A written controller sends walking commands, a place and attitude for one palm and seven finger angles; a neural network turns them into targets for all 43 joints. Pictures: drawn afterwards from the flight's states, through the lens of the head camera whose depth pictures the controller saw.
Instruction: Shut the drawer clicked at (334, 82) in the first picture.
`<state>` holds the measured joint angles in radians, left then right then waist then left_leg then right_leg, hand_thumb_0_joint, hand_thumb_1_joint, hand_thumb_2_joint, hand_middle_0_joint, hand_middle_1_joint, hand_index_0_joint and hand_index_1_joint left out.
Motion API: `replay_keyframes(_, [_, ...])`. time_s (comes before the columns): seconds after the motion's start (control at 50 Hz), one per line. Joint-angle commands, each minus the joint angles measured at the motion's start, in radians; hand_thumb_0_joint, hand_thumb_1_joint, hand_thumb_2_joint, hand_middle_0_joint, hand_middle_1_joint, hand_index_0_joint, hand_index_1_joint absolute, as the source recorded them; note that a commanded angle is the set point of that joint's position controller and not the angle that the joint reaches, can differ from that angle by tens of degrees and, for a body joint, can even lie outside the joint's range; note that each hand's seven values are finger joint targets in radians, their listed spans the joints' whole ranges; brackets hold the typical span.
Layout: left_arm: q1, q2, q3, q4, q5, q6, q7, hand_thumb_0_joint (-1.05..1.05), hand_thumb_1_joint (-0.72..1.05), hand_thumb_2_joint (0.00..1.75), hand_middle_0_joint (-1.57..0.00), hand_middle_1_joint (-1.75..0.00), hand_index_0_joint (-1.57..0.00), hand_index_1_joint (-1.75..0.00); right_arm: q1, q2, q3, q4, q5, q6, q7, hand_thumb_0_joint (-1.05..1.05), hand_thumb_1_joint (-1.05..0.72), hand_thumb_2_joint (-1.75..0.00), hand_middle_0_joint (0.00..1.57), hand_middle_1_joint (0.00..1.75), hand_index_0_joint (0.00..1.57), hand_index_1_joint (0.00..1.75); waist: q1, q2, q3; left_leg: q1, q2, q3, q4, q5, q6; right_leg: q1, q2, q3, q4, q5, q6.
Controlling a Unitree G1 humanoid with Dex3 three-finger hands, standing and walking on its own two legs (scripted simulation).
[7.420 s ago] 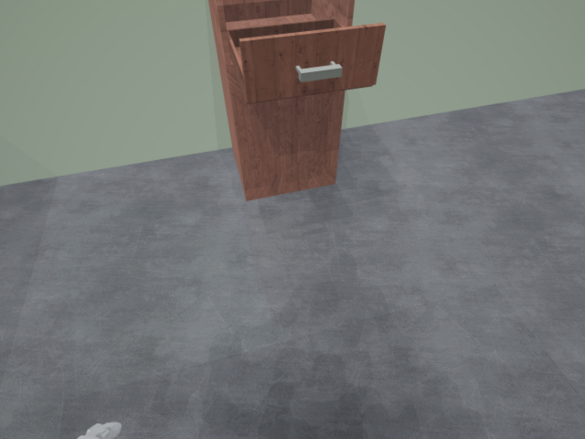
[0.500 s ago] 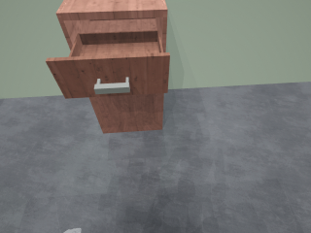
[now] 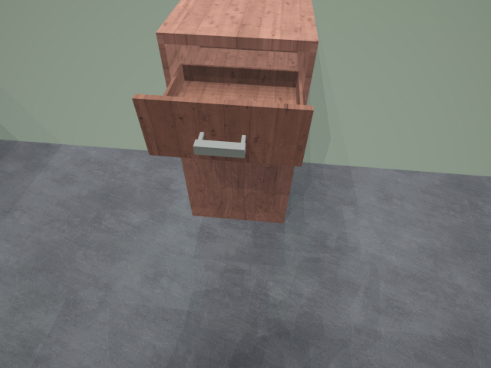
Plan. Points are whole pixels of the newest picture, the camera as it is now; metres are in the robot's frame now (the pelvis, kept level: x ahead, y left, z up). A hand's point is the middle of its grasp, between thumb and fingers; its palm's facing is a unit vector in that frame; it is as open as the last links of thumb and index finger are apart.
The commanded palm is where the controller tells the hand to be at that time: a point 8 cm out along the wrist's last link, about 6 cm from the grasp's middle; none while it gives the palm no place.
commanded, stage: take the last steps up to it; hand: left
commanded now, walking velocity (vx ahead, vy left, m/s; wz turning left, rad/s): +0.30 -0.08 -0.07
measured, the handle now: (221, 142) +0.61 +0.13 +0.00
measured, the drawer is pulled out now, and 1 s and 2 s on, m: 0.29 0.29 0.29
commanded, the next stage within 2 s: come to a stop and stand still in 0.82 s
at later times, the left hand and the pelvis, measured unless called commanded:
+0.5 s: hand (183, 317) +0.25 +0.16 -0.18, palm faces -0.10 -0.98 -0.19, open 7.4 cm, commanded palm none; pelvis +0.14 -0.02 -0.01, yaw -4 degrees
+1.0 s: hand (211, 313) +0.27 +0.11 -0.19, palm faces +0.07 -0.99 -0.15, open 7.3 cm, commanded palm none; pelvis +0.29 -0.06 -0.01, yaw -2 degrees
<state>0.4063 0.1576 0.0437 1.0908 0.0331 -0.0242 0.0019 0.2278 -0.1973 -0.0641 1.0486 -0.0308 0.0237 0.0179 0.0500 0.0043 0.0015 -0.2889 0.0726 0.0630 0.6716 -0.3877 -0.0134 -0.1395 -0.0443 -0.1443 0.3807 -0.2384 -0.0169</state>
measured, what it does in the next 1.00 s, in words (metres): walks ahead: left foot, then right foot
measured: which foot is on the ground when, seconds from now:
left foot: up 0.00-0.04, down 0.06-0.56, up 0.58-0.98, down 1.00-1.00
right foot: down 0.00-0.06, up 0.08-0.54, down 0.56-1.00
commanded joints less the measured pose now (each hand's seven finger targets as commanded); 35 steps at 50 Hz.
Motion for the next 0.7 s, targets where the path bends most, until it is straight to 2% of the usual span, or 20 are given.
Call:
replay_keyframes(0.0, [-0.014, 0.122, 0.020, -0.021, -0.020, -0.016, 0.005, 0.00, 0.90, 0.90, -0.20, -0.30, -0.20, -0.30, 0.127, -0.040, 0.005, -0.003, 0.010, -0.066, -0.021, 0.00, -0.90, -0.90, 0.20, 0.30, 0.20, 0.30, -0.087, -0.032, 0.020, 0.297, -0.014, 0.035, -0.301, 0.105, 0.009, -0.206, -0.130, 0.164, -0.025, -0.207, -0.074])
replay_keyframes(0.02, [-0.022, 0.069, 0.009, -0.033, -0.025, -0.014, -0.002, 0.00, 0.90, 0.90, -0.20, -0.30, -0.20, -0.30, 0.218, -0.119, -0.012, 0.025, 0.005, -0.076, -0.030, 0.00, -0.90, -0.90, 0.20, 0.30, 0.20, 0.30, -0.130, 0.191, 0.009, 0.404, 0.164, -0.226, -0.399, -0.032, 0.059, -0.363, -0.041, 0.085, 0.205, -0.208, -0.024])
replay_keyframes(0.04, [-0.053, 0.048, 0.003, -0.062, -0.017, -0.014, -0.006, 0.00, 0.90, 0.90, -0.20, -0.30, -0.20, -0.30, 0.293, -0.196, -0.031, 0.031, 0.000, -0.071, -0.039, 0.00, -0.90, -0.90, 0.20, 0.30, 0.20, 0.30, -0.152, 0.313, 0.029, 0.426, 0.350, -0.446, -0.505, -0.087, 0.137, -0.507, 0.009, 0.016, 0.426, -0.303, 0.005])
replay_keyframes(0.06, [-0.098, 0.075, 0.010, -0.086, -0.004, -0.008, -0.005, 0.00, 0.90, 0.90, -0.20, -0.30, -0.20, -0.30, 0.306, -0.215, -0.033, 0.029, 0.002, -0.063, -0.044, 0.00, -0.90, -0.90, 0.20, 0.30, 0.20, 0.30, -0.155, 0.193, 0.081, 0.375, 0.410, -0.480, -0.515, -0.084, 0.182, -0.551, -0.024, 0.084, 0.537, -0.307, -0.005])
replay_keyframes(0.12, [-0.096, 0.071, 0.020, -0.039, -0.001, 0.001, -0.020, 0.00, 0.90, 0.90, -0.20, -0.30, -0.20, -0.30, 0.175, -0.084, 0.005, 0.011, 0.002, -0.078, -0.052, 0.00, -0.90, -0.90, 0.20, 0.30, 0.20, 0.30, -0.091, 0.162, 0.201, 0.191, 0.282, -0.264, -0.538, 0.063, 0.148, -0.526, -0.078, 0.128, 0.680, -0.115, 0.008])
replay_keyframes(0.14, [-0.077, 0.055, 0.021, -0.030, -0.002, 0.003, -0.025, 0.00, 0.90, 0.90, -0.20, -0.30, -0.20, -0.30, 0.166, -0.066, 0.004, 0.005, 0.003, -0.086, -0.052, 0.00, -0.90, -0.90, 0.20, 0.30, 0.20, 0.30, -0.074, 0.119, 0.197, 0.182, 0.254, -0.205, -0.538, 0.148, 0.144, -0.513, -0.074, 0.119, 0.697, -0.061, 0.018])
replay_keyframes(0.18, [-0.059, 0.044, 0.019, -0.020, -0.005, 0.007, -0.028, 0.00, 0.90, 0.90, -0.20, -0.30, -0.20, -0.30, 0.181, -0.066, 0.011, 0.009, 0.009, -0.100, -0.055, 0.00, -0.90, -0.90, 0.20, 0.30, 0.20, 0.30, -0.056, 0.103, 0.165, 0.209, 0.217, -0.122, -0.517, 0.341, 0.133, -0.511, -0.065, 0.107, 0.720, -0.001, 0.030])
replay_keyframes(0.22, [-0.076, 0.044, 0.019, -0.027, -0.006, 0.015, -0.026, 0.00, 0.90, 0.90, -0.20, -0.30, -0.20, -0.30, 0.212, -0.061, 0.015, 0.022, 0.012, -0.105, -0.058, 0.00, -0.90, -0.90, 0.20, 0.30, 0.20, 0.30, -0.051, 0.121, 0.149, 0.240, 0.201, -0.076, -0.497, 0.458, 0.132, -0.539, -0.060, 0.100, 0.736, 0.032, 0.036])
replay_keyframes(0.28, [-0.144, 0.053, 0.020, -0.060, -0.010, 0.023, -0.028, 0.00, 0.90, 0.90, -0.20, -0.30, -0.20, -0.30, 0.242, -0.056, 0.018, 0.034, 0.012, -0.107, -0.060, 0.00, -0.90, -0.90, 0.20, 0.30, 0.20, 0.30, -0.052, 0.147, 0.169, 0.250, 0.212, -0.054, -0.496, 0.505, 0.144, -0.590, -0.073, 0.100, 0.701, 0.072, 0.039])
replay_keyframes(0.38, [-0.317, 0.044, 0.011, -0.127, -0.016, 0.018, -0.034, 0.00, 0.90, 0.90, -0.20, -0.30, -0.20, -0.30, 0.291, -0.068, 0.009, 0.060, -0.002, -0.101, -0.059, 0.00, -0.90, -0.90, 0.20, 0.30, 0.20, 0.30, -0.092, 0.135, 0.206, 0.275, 0.233, -0.039, -0.478, 0.517, 0.153, -0.560, -0.078, 0.062, 0.447, 0.072, 0.022])
replay_keyframes(0.42, [-0.339, 0.052, 0.013, -0.133, -0.019, 0.011, -0.034, 0.00, 0.90, 0.90, -0.20, -0.30, -0.20, -0.30, 0.283, -0.085, 0.002, 0.065, -0.006, -0.098, -0.058, 0.00, -0.90, -0.90, 0.20, 0.30, 0.20, 0.30, -0.095, 0.146, 0.183, 0.267, 0.244, -0.029, -0.449, 0.549, 0.143, -0.453, -0.061, 0.043, 0.340, 0.042, 0.003])
replay_keyframes(0.46, [-0.281, 0.073, 0.020, -0.119, -0.019, 0.002, -0.031, 0.00, 0.90, 0.90, -0.20, -0.30, -0.20, -0.30, 0.273, -0.102, -0.004, 0.071, -0.005, -0.094, -0.056, 0.00, -0.90, -0.90, 0.20, 0.30, 0.20, 0.30, -0.064, 0.129, 0.129, 0.243, 0.241, -0.013, -0.352, 0.706, 0.136, -0.283, -0.011, 0.010, 0.274, 0.019, -0.019])
replay_keyframes(0.48, [-0.182, 0.083, 0.025, -0.090, -0.018, -0.007, -0.028, 0.00, 0.90, 0.90, -0.20, -0.30, -0.20, -0.30, 0.259, -0.113, -0.006, 0.072, -0.001, -0.092, -0.054, 0.00, -0.90, -0.90, 0.20, 0.30, 0.20, 0.30, -0.018, 0.118, 0.067, 0.251, 0.213, 0.019, -0.243, 0.774, 0.116, -0.163, 0.017, -0.012, 0.215, 0.049, -0.026])
replay_keyframes(0.5, [-0.036, 0.121, 0.038, -0.041, -0.013, -0.021, -0.024, 0.00, 0.90, 0.90, -0.20, -0.30, -0.20, -0.30, 0.249, -0.107, -0.008, 0.071, 0.006, -0.092, -0.050, 0.00, -0.90, -0.90, 0.20, 0.30, 0.20, 0.30, 0.045, 0.072, -0.025, 0.196, 0.170, 0.041, -0.063, 0.732, 0.083, 0.048, 0.027, -0.001, 0.148, 0.099, -0.035])
replay_keyframes(0.52, [0.098, 0.210, 0.061, 0.002, -0.005, -0.037, -0.013, 0.00, 0.90, 0.90, -0.20, -0.30, -0.20, -0.30, 0.281, -0.070, -0.004, 0.067, 0.019, -0.091, -0.037, 0.00, -0.90, -0.90, 0.20, 0.30, 0.20, 0.30, 0.093, -0.104, -0.160, -0.013, 0.095, 0.080, 0.221, 0.447, 0.046, 0.317, -0.139, 0.186, 0.117, 0.112, -0.085])
replay_keyframes(0.54, [0.159, 0.307, 0.080, 0.013, -0.017, -0.038, -0.002, 0.00, 0.90, 0.90, -0.20, -0.30, -0.20, -0.30, 0.324, -0.007, 0.012, 0.038, 0.030, -0.088, -0.036, 0.00, -0.90, -0.90, 0.20, 0.30, 0.20, 0.30, 0.070, -0.318, -0.274, -0.198, -0.049, 0.051, 0.554, -0.183, 0.009, 0.421, -0.394, 0.572, -0.003, 0.261, -0.178])
replay_keyframes(0.56, [0.122, 0.301, 0.076, -0.006, -0.032, -0.029, 0.007, 0.00, 0.90, 0.90, -0.20, -0.30, -0.20, -0.30, 0.249, -0.030, 0.009, 0.010, 0.036, -0.074, -0.040, 0.00, -0.90, -0.90, 0.20, 0.30, 0.20, 0.30, 0.072, -0.189, -0.227, -0.224, -0.024, -0.072, 0.675, -0.192, 0.038, 0.315, -0.408, 0.591, -0.073, 0.275, -0.209])
replay_keyframes(0.58, [0.029, 0.252, 0.067, -0.015, -0.028, -0.028, 0.009, 0.00, 0.90, 0.90, -0.20, -0.30, -0.20, -0.30, 0.202, 0.000, 0.002, 0.012, 0.034, -0.076, -0.036, 0.00, -0.90, -0.90, 0.20, 0.30, 0.20, 0.30, 0.043, -0.153, -0.119, -0.265, 0.018, -0.070, 0.714, -0.114, 0.040, 0.208, -0.373, 0.506, -0.085, 0.212, -0.204])
replay_keyframes(0.62, [-0.104, 0.163, 0.037, -0.053, -0.026, -0.035, 0.014, 0.00, 0.90, 0.90, -0.20, -0.30, -0.20, -0.30, 0.167, -0.001, 0.001, 0.010, 0.016, -0.067, -0.033, 0.00, -0.90, -0.90, 0.20, 0.30, 0.20, 0.30, -0.019, -0.074, 0.004, -0.249, 0.071, -0.082, 0.673, 0.005, 0.032, -0.014, -0.312, 0.363, -0.107, 0.167, -0.173])
replay_keyframes(0.68, [-0.171, 0.105, 0.018, -0.065, -0.014, -0.045, 0.022, 0.00, 0.90, 0.90, -0.20, -0.30, -0.20, -0.30, 0.224, 0.035, 0.005, 0.029, 0.004, -0.041, -0.029, 0.00, -0.90, -0.90, 0.20, 0.30, 0.20, 0.30, -0.091, -0.089, 0.026, -0.149, 0.073, -0.047, 0.520, 0.045, 0.009, -0.175, -0.250, 0.185, -0.151, 0.209, -0.143])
